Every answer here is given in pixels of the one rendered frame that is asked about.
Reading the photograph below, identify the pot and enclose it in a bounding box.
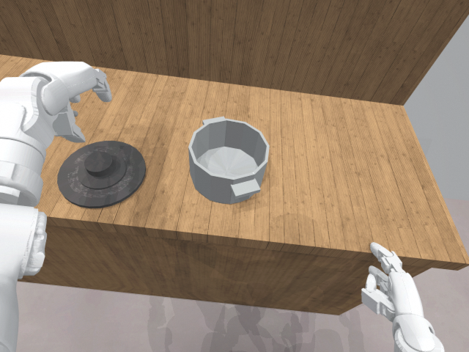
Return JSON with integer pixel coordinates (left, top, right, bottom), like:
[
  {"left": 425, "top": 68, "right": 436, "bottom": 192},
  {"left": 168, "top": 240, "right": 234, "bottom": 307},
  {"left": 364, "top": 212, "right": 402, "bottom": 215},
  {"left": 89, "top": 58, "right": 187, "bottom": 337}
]
[{"left": 188, "top": 117, "right": 270, "bottom": 204}]

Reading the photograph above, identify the knob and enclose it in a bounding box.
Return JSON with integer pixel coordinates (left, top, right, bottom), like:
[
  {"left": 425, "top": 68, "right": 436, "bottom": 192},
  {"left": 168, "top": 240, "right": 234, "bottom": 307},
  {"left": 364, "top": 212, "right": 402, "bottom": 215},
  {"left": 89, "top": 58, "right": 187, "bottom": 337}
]
[{"left": 84, "top": 152, "right": 114, "bottom": 177}]

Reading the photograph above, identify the table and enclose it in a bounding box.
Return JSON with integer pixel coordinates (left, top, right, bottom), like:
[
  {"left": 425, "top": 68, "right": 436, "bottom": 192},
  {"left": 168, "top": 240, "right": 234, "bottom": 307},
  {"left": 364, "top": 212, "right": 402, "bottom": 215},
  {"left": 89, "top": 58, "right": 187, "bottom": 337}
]
[{"left": 0, "top": 0, "right": 469, "bottom": 315}]

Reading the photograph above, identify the left robot hand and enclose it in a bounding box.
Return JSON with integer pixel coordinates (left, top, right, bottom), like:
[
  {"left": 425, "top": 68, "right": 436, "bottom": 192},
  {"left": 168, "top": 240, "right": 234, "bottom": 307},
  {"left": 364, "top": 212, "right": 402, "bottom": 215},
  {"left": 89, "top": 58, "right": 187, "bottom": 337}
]
[{"left": 27, "top": 62, "right": 112, "bottom": 143}]

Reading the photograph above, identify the robot right forearm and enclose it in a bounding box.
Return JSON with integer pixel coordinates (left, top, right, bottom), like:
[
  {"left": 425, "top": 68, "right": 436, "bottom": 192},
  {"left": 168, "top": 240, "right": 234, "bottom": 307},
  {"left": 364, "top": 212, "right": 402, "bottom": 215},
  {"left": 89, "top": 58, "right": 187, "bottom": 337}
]
[{"left": 392, "top": 314, "right": 445, "bottom": 352}]

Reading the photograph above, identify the right robot hand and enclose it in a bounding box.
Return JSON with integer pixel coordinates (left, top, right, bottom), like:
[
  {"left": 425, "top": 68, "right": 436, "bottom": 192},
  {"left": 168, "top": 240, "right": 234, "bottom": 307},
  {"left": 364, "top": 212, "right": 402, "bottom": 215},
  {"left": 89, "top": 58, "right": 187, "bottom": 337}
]
[{"left": 361, "top": 242, "right": 424, "bottom": 322}]

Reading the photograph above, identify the left robot upper arm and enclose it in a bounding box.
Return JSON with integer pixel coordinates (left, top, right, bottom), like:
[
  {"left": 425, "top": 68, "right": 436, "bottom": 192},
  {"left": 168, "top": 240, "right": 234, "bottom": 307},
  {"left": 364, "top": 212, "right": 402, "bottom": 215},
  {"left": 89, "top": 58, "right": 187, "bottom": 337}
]
[{"left": 0, "top": 203, "right": 47, "bottom": 352}]

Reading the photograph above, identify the robot left forearm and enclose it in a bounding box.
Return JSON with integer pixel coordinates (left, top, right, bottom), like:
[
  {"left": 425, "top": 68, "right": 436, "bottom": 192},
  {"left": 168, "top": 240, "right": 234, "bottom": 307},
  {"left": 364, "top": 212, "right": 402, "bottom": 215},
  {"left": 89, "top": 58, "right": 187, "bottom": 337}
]
[{"left": 0, "top": 70, "right": 69, "bottom": 207}]

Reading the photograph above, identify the lid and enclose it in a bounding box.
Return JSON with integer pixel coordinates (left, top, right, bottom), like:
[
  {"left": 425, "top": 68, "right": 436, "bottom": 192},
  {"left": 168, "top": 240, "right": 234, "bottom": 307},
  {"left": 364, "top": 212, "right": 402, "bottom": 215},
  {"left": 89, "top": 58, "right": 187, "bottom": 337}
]
[{"left": 57, "top": 141, "right": 146, "bottom": 208}]

